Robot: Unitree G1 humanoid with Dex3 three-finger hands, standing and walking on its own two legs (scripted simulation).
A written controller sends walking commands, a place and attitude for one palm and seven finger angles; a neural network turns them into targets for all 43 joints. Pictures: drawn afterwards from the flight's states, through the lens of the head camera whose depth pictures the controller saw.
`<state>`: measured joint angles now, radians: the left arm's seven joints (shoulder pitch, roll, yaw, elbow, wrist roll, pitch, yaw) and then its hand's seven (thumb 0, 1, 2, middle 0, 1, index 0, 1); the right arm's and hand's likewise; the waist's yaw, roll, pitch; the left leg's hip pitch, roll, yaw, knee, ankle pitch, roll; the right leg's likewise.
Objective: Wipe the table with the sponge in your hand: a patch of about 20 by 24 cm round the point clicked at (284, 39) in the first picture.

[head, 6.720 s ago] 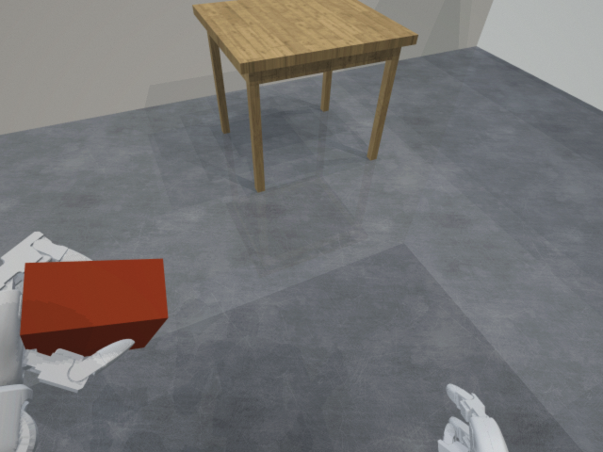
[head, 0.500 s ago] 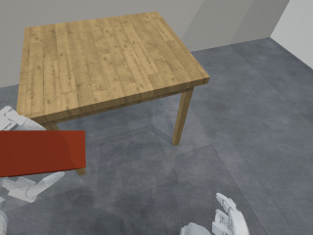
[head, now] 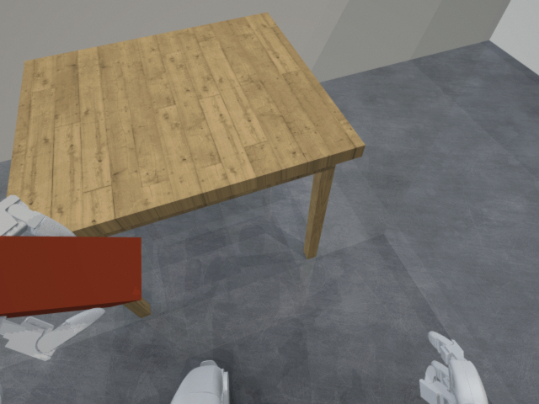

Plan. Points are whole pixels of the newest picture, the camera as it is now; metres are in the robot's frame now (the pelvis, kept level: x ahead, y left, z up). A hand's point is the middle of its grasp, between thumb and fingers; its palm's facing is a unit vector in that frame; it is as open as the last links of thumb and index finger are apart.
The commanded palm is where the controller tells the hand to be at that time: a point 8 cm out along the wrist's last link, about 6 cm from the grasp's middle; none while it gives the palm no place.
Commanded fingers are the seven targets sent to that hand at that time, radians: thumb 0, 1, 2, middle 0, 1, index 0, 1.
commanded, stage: take the last steps up to it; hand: left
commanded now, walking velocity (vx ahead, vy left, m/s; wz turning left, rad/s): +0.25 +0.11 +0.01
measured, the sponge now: (85, 278) +0.23 +0.20 +0.15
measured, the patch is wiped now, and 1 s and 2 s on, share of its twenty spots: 0.00 0.00 0.00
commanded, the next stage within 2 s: come to a stop and stand still in 0.66 s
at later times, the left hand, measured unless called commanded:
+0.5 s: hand (40, 200) +0.30 +0.25 +0.19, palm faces +0.40 -0.77 -0.50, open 10.3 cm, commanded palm +0.26 +0.29 +0.17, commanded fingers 0.00 0.10 1.30 -1.20 -1.60 -1.20 -1.60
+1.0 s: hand (71, 172) +0.35 +0.25 +0.17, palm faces +0.35 -0.81 -0.47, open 10.3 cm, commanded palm +0.31 +0.29 +0.17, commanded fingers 0.00 0.10 1.30 -1.20 -1.60 -1.20 -1.60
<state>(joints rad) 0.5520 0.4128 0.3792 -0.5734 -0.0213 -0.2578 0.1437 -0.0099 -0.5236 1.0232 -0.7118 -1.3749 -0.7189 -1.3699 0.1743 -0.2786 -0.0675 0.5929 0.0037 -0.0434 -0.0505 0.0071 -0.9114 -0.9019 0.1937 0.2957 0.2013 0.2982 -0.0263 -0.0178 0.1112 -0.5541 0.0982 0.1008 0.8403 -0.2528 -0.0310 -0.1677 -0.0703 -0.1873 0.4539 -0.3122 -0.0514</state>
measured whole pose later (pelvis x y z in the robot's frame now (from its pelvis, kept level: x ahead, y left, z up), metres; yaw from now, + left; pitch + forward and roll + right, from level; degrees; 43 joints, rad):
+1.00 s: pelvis +0.13 +0.01 -0.01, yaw -3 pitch -2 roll +1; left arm 0.52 0.44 0.40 -0.55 -0.04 -0.23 0.16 -0.01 -0.53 1.03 -0.71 -1.38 -0.72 -1.37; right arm 0.21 -0.22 -0.04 0.58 0.02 -0.04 -0.07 0.01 -0.91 -0.90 0.19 0.30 0.20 0.30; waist 0.00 -0.03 0.07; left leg -0.26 0.02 0.11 0.49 -0.20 0.01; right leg -0.22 -0.03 -0.10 0.59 -0.37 -0.01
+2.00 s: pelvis +0.06 -0.01 -0.01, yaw -2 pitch -1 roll -1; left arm 0.27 0.47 0.35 -0.33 0.01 -0.19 0.09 -0.01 -0.53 1.03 -0.72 -1.38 -0.72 -1.37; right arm 0.26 -0.19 0.02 0.63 0.01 -0.11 -0.06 0.01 -0.91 -0.90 0.20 0.30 0.20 0.30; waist 0.05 0.01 0.05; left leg -0.27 0.02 -0.01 0.50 -0.21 0.01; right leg -0.24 0.06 -0.09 0.39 -0.14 -0.05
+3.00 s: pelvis +0.17 +0.06 -0.02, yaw -2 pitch -2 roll +0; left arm 0.39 0.39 0.39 -0.49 -0.02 -0.23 0.11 -0.01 -0.53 1.03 -0.72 -1.38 -0.73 -1.37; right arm 0.22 -0.18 -0.02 0.58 0.00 -0.09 0.00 0.01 -0.91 -0.90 0.20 0.30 0.20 0.30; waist -0.01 -0.03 0.08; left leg -0.24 -0.06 0.04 0.61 -0.34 0.08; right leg -0.42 0.00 -0.03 1.07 -0.49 -0.01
